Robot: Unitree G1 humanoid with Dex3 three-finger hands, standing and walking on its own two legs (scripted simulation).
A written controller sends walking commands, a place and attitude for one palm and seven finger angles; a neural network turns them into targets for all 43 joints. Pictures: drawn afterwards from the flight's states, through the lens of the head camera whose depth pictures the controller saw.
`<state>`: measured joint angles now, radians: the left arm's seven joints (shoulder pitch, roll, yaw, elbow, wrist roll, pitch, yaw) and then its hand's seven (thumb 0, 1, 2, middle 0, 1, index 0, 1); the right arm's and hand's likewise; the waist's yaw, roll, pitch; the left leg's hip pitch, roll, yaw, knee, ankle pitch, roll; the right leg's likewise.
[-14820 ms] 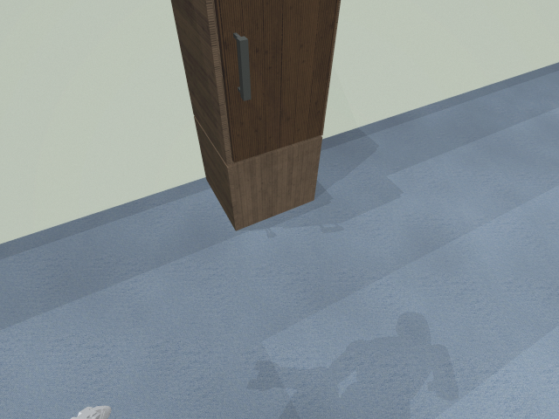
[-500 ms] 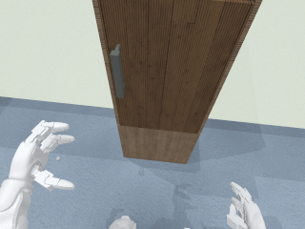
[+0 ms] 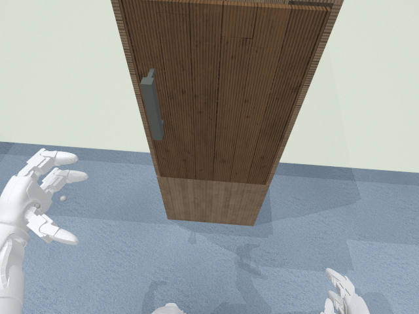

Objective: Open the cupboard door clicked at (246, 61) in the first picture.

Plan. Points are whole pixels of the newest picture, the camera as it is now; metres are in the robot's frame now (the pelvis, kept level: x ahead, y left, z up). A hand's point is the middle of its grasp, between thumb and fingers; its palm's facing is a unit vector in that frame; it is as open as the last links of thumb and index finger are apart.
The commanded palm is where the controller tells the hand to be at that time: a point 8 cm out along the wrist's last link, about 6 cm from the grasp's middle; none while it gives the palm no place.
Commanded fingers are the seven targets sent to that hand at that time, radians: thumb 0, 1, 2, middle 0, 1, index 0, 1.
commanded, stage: raise the hand with hooked fingers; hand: left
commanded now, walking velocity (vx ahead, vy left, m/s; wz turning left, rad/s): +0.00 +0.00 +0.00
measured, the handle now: (155, 106) +0.56 +0.17 +0.05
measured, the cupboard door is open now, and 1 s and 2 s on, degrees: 0 0 0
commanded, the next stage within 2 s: move the hooked fingers beside the handle in 0.32 s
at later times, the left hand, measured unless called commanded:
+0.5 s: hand (69, 199) +0.29 +0.26 +0.07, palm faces -0.01 -1.00 -0.03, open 14.0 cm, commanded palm +0.27 +0.31 +0.08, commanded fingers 0.00 -0.50 0.30 -0.30 -1.20 -0.30 -1.20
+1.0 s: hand (87, 166) +0.36 +0.26 +0.07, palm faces -0.03 -1.00 +0.00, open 14.0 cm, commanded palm +0.35 +0.31 +0.07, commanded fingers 0.00 -0.50 0.30 -0.30 -1.20 -0.30 -1.20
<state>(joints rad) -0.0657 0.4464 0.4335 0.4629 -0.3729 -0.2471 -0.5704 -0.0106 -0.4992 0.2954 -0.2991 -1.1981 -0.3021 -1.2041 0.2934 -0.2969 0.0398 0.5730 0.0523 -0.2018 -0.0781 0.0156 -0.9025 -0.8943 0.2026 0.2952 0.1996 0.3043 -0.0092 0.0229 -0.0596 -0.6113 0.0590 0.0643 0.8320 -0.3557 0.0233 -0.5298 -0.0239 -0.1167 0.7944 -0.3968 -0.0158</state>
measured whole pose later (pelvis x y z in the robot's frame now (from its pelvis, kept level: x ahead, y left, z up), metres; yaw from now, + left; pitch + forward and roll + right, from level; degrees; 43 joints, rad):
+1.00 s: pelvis +0.00 +0.00 -0.01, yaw -1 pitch +11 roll -2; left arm -0.37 0.48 0.44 0.76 -0.30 -0.30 -0.53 -0.01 -0.50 0.30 -0.30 -1.20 -0.30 -1.20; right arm 0.32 -0.29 0.04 0.59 0.05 -0.12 -0.08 0.01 -0.90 -0.89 0.20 0.30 0.20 0.30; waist -0.04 0.01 -0.06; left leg -0.69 0.07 0.07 0.87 -0.37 0.02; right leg -0.62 -0.02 -0.11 0.84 -0.41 -0.02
